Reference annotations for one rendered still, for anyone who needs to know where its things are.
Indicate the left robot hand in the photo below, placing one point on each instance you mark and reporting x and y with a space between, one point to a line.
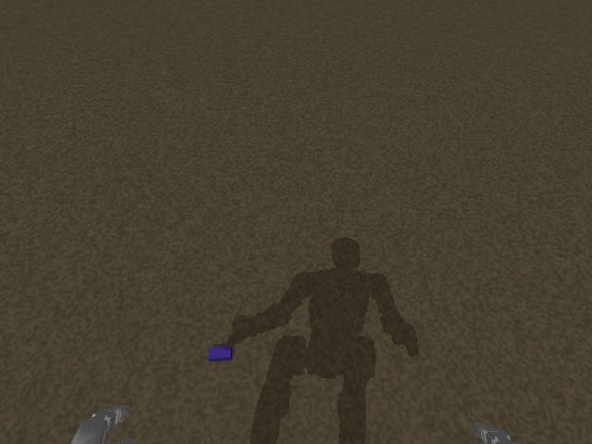
94 431

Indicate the right robot hand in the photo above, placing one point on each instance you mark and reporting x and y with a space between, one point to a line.
491 435

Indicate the small box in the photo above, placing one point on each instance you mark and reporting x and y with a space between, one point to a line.
220 354

